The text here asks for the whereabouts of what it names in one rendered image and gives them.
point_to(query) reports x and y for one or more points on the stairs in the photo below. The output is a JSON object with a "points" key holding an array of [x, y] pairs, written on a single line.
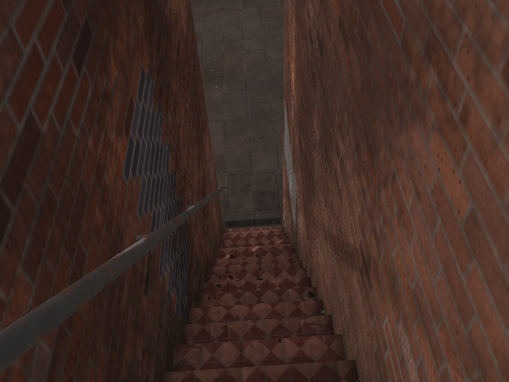
{"points": [[258, 319]]}

